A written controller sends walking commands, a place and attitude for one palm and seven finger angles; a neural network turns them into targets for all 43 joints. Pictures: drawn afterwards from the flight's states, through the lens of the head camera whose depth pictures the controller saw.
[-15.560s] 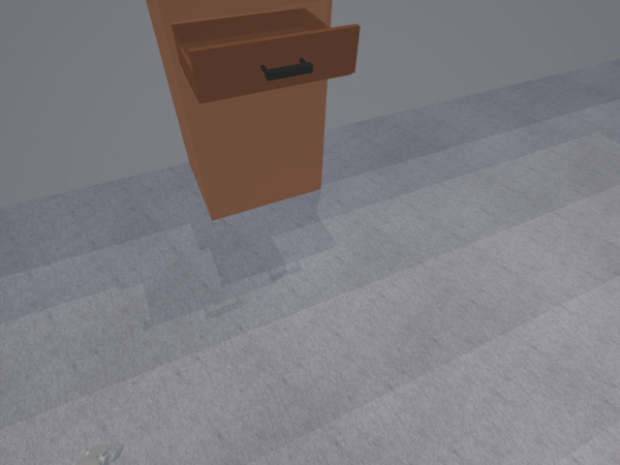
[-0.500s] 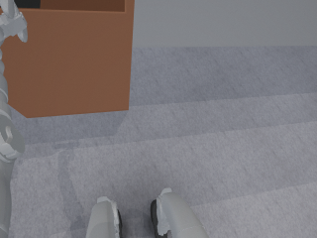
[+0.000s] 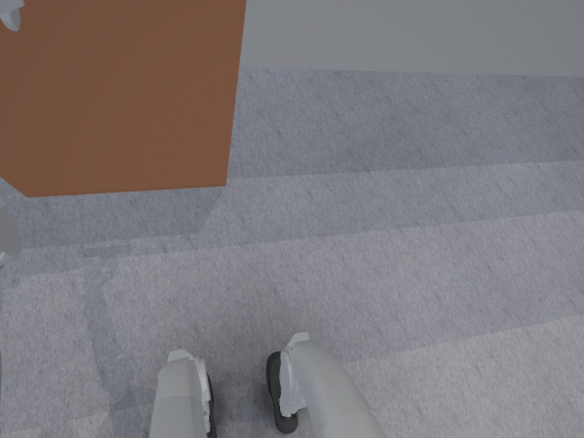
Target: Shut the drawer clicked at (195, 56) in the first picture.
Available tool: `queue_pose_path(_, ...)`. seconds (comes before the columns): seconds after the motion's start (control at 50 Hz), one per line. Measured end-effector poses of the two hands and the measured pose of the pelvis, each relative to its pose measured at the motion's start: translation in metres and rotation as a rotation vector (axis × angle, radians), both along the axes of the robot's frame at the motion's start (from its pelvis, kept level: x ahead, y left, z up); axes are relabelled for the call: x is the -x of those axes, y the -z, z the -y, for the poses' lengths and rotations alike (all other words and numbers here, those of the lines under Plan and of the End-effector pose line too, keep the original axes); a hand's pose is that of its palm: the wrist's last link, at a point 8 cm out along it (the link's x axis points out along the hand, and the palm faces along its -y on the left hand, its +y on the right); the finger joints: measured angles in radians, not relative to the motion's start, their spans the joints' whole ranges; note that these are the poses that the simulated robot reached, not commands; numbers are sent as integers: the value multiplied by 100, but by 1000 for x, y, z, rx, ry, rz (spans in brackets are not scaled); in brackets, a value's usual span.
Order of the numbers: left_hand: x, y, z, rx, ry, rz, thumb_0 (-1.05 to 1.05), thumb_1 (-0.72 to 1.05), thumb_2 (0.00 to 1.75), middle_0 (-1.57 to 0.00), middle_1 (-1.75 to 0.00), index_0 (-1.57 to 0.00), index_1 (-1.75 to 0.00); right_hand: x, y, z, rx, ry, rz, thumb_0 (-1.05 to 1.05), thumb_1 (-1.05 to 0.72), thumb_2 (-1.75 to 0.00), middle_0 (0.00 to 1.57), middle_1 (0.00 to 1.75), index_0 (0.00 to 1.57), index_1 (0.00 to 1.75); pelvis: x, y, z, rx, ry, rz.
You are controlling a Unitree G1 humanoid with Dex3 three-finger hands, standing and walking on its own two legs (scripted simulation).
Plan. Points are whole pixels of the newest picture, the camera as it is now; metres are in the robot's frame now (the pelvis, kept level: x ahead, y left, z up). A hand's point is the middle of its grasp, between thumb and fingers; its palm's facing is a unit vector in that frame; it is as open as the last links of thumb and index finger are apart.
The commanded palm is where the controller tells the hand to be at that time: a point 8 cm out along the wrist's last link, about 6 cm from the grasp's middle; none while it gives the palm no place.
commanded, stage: pull the fist back off the drawer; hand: left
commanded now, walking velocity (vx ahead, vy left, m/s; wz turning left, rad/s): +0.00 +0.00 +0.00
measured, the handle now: out of the picture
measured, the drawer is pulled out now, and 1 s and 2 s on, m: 0.00 0.00 0.00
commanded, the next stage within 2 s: draw the hand back to the body in 0.56 s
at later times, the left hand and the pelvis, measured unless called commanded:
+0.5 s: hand out of the picture +0.59 +0.19 +0.11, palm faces +0.02 -1.00 -0.03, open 3.3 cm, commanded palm +0.56 +0.22 +0.10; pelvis +0.03 +0.00 +0.03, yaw -1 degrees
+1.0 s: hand out of the picture +0.48 +0.21 +0.15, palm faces +0.04 -1.00 -0.03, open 3.3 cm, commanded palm +0.44 +0.25 +0.16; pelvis +0.08 -0.01 +0.07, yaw +1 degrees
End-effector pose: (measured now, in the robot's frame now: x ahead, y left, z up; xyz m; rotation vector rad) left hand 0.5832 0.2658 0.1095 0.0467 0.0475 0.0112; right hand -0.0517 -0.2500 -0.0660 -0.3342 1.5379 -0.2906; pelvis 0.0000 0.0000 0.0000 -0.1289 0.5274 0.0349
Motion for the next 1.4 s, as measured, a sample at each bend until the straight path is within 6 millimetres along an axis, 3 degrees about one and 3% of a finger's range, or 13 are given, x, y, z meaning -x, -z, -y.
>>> queue_pose_path(0.22,3,0,6,6,-10,-2,2,74,93,-140,-160,-140,-160,6,0,-10,-34,10,-1,0,-90,-90,21,30,20,30,1,-2,-5,-3,4,7)
queue_pose_path(0.36,6,0,17,11,-4,-5,2,85,92,-140,-160,-140,-160,-3,-2,-14,-71,29,8,0,-90,-90,21,30,20,30,-9,-11,-6,-17,16,27)
queue_pose_path(0.52,18,3,24,18,-11,-17,2,89,90,-140,-160,-140,-160,-35,-7,-8,-98,40,57,0,-90,-90,21,30,20,30,-31,-27,-3,-40,39,61)
queue_pose_path(0.74,35,-7,7,-6,-26,49,2,90,90,-140,-160,-140,-160,-94,-12,13,-87,10,124,0,-90,-90,21,30,20,30,-53,-39,5,-56,36,96)
queue_pose_path(0.92,98,-31,6,14,0,32,2,90,90,-140,-160,-140,-160,-160,-31,14,-124,-18,303,0,-90,-90,20,30,20,30,-75,-66,7,-73,32,193)
queue_pose_path(1.1,159,-62,2,-11,-7,89,2,90,90,-140,-160,-140,-160,-232,-53,8,-146,-111,558,0,-90,-90,20,30,20,30,-73,-78,7,-87,10,304)
queue_pose_path(1.18,190,-74,1,2,4,97,2,90,90,-140,-160,-140,-160,-251,-63,1,-164,-148,649,1,-90,-90,20,30,20,30,-67,-82,7,-96,3,353)
queue_pose_path(1.4,270,-103,-8,-207,-274,42,2,90,89,-140,-160,-140,-160,-277,-90,-22,-186,-222,764,1,-90,-90,20,30,20,30,-52,-103,7,-124,-5,496)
